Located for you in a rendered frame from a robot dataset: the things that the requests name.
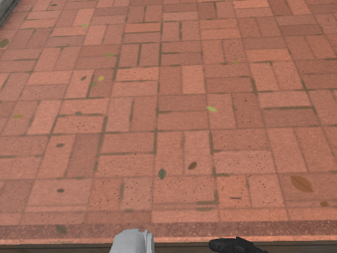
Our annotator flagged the right robot hand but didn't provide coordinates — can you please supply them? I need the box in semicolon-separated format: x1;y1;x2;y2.
209;237;268;253

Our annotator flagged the left robot thigh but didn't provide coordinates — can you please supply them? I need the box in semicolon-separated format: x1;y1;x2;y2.
109;229;155;253

